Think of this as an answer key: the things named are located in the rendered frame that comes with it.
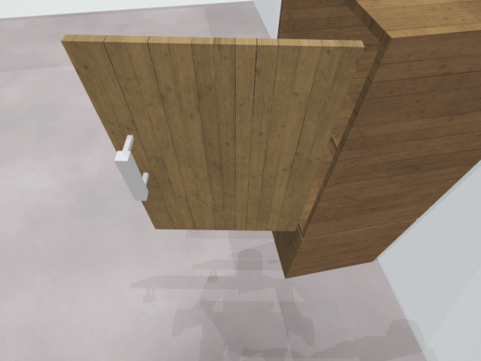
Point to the handle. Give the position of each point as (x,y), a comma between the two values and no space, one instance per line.
(128,168)

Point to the cupboard door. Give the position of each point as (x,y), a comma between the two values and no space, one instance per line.
(232,131)

